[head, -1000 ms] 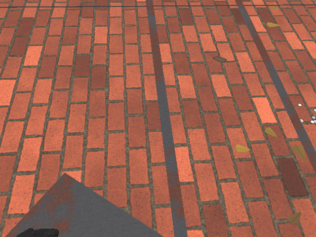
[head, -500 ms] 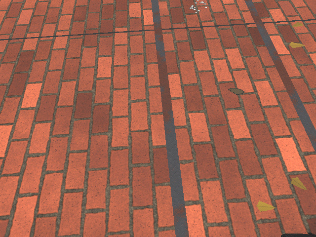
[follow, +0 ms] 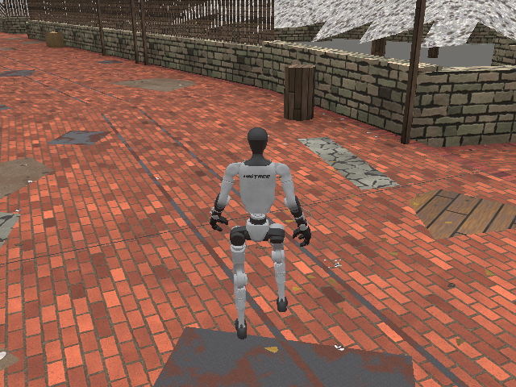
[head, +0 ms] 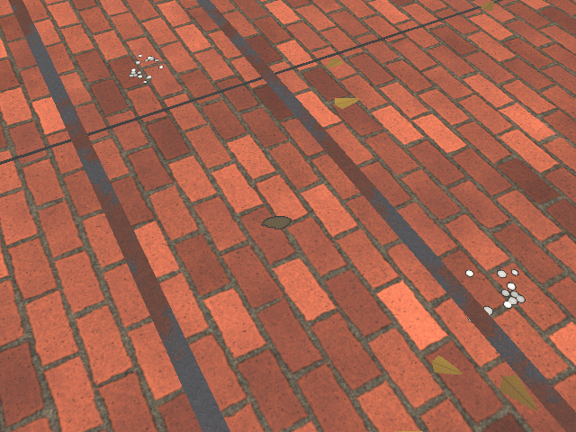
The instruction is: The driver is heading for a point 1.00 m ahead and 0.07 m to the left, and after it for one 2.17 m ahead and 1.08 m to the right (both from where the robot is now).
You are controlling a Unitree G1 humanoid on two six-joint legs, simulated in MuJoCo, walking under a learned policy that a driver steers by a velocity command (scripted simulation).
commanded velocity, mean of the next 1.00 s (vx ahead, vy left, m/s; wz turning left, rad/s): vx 0.50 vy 0.00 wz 0.09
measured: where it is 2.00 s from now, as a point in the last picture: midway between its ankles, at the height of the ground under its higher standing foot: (259, 256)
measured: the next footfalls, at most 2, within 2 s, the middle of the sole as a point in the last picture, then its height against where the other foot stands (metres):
right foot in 0.20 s outside the picture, level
left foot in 0.76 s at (260, 377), level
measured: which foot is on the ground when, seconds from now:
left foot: down 0.00-0.22, up 0.24-0.74, down 0.76-1.00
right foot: up 0.00-0.18, down 0.20-0.78, up 0.80-1.00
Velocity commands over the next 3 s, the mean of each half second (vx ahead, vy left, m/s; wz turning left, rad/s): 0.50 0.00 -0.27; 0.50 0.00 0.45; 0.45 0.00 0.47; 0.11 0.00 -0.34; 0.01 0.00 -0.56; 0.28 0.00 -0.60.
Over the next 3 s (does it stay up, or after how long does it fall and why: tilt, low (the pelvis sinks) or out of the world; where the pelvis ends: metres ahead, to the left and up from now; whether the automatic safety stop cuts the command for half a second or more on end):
stays up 1.03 -0.06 -0.01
